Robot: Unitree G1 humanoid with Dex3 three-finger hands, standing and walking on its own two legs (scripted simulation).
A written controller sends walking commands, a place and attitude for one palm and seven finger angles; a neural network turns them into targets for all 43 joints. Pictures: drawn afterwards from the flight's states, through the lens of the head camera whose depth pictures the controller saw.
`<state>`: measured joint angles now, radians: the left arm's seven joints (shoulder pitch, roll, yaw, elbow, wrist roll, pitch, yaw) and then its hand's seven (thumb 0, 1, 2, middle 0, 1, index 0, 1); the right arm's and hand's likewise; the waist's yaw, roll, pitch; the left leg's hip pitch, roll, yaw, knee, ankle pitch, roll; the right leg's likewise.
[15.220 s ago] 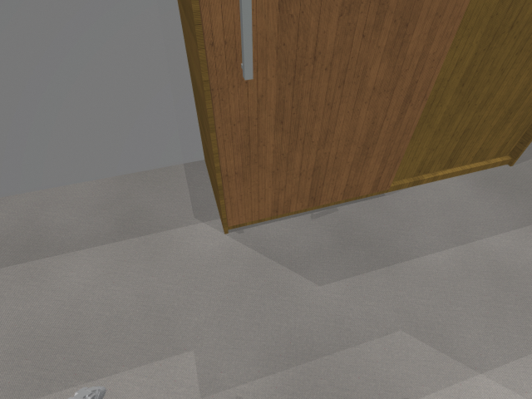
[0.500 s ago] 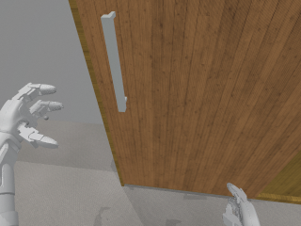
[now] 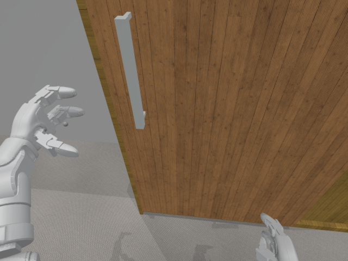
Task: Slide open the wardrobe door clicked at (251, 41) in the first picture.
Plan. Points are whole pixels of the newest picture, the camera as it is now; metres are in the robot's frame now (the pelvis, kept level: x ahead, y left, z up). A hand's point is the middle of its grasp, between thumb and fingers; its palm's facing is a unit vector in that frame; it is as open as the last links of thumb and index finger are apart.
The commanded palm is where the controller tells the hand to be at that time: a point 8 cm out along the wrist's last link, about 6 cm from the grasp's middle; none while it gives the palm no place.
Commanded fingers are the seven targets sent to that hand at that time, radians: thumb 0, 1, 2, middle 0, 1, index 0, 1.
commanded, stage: move the hooked fingers beside the handle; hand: left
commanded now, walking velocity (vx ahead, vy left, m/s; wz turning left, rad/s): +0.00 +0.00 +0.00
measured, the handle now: (135, 78) +0.52 +0.17 +0.18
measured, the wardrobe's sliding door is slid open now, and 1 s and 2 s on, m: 0.00 0.00 0.00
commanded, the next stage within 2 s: none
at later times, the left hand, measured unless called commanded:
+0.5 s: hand (85, 107) +0.38 +0.25 +0.19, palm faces +0.04 -1.00 -0.02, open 14.0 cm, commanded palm +0.35 +0.30 +0.19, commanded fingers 0.00 -0.50 0.30 -0.30 -1.20 -0.30 -1.20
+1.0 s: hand (96, 96) +0.42 +0.24 +0.19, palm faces +0.02 -1.00 -0.01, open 14.0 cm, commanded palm +0.41 +0.29 +0.18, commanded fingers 0.00 -0.50 0.30 -0.30 -1.20 -0.30 -1.20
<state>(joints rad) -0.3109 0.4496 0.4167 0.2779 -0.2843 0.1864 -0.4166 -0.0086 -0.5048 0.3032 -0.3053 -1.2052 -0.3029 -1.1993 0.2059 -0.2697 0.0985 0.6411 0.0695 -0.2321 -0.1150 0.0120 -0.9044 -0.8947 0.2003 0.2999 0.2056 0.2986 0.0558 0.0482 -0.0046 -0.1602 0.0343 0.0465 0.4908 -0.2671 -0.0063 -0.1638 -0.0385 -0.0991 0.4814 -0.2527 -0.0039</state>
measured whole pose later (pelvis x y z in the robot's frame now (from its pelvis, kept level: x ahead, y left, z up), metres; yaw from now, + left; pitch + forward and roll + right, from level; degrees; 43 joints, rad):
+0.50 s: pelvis +0.01 +0.00 +0.00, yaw -1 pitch -1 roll +0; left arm -0.49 0.48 0.40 0.53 -0.24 0.13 -0.38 -0.01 -0.50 0.30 -0.30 -1.20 -0.30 -1.20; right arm 0.27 -0.29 0.07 0.65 0.07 -0.20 -0.11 0.01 -0.91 -0.89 0.20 0.30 0.20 0.30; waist 0.01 0.04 -0.02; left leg -0.20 0.04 0.06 0.49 -0.28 -0.01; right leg -0.22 -0.03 -0.08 0.49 -0.26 0.00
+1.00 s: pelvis +0.01 +0.00 +0.00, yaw -1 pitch +2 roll +0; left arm -0.70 0.52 0.37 0.81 -0.19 0.05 -0.37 -0.01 -0.50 0.30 -0.30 -1.20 -0.30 -1.20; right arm 0.32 -0.30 0.06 0.67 0.07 -0.16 -0.10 0.01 -0.91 -0.89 0.20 0.30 0.21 0.30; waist -0.02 0.03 -0.03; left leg -0.27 0.04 0.06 0.52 -0.28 0.00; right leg -0.28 -0.03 -0.08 0.50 -0.26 0.00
